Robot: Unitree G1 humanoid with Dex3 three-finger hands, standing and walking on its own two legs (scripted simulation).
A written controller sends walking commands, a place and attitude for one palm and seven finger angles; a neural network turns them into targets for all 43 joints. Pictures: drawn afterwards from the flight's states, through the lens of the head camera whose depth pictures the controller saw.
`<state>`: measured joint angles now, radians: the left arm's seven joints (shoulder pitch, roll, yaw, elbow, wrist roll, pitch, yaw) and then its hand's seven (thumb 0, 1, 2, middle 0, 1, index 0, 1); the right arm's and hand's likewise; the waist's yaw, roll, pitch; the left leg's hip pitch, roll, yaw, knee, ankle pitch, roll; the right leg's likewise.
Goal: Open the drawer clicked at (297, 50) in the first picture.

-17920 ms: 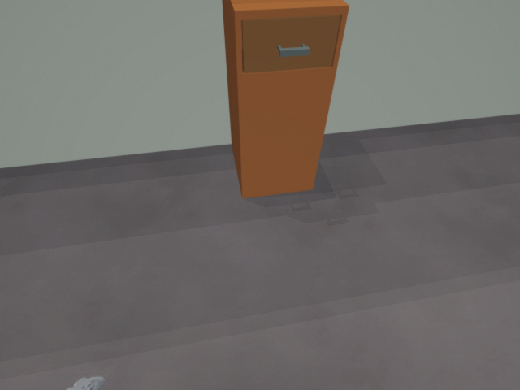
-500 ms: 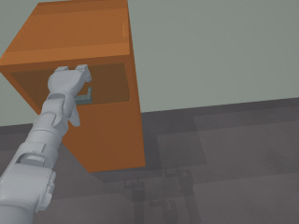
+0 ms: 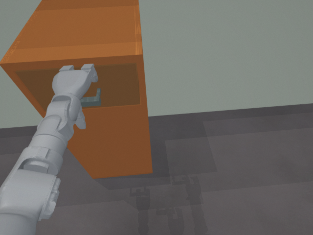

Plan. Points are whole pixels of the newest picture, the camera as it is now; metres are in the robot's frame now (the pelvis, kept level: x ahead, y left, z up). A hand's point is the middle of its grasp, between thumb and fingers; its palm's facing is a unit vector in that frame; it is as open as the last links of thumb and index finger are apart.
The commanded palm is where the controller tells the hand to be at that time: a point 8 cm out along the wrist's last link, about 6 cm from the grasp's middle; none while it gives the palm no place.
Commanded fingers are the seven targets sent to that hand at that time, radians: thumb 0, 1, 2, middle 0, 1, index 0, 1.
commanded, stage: re-aim the fingers above the handle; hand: left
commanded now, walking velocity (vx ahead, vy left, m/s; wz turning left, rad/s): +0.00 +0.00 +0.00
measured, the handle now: (84, 97) +0.52 +0.23 +0.03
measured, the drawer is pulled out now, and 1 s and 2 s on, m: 0.00 0.00 0.00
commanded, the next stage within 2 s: lower the fingers behind the handle in 1.02 s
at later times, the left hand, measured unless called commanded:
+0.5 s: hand (81, 96) +0.47 +0.21 +0.09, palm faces -0.01 -0.03 -1.00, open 13.8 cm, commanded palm +0.45 +0.21 +0.15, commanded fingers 0.00 -0.50 0.30 -0.30 -1.20 -0.30 -1.20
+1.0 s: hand (76, 97) +0.47 +0.22 +0.09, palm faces -0.02 -0.03 -1.00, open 13.8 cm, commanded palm +0.45 +0.22 +0.15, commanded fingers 0.00 -0.50 0.30 -0.30 -1.20 -0.30 -1.20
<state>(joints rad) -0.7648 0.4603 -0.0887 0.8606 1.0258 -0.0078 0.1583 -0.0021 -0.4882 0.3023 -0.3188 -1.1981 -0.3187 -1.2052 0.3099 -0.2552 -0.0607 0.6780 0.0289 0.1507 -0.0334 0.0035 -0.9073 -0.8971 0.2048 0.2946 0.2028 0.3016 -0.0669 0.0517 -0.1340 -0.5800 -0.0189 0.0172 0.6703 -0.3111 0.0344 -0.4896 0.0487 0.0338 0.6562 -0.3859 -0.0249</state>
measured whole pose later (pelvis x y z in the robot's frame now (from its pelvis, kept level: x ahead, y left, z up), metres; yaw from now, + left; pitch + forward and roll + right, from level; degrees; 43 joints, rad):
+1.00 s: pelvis +0.00 +0.00 +0.00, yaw +0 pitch +13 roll -1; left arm -0.76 0.49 -0.07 0.89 1.02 -0.01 0.14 0.00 -0.49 0.30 -0.32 -1.20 -0.32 -1.21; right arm 0.32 -0.26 -0.06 0.69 0.03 0.15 -0.04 0.00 -0.91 -0.90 0.21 0.29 0.20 0.30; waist -0.07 0.05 -0.13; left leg -0.58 -0.01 0.01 0.66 -0.31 0.03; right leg -0.49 0.05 0.03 0.64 -0.38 -0.03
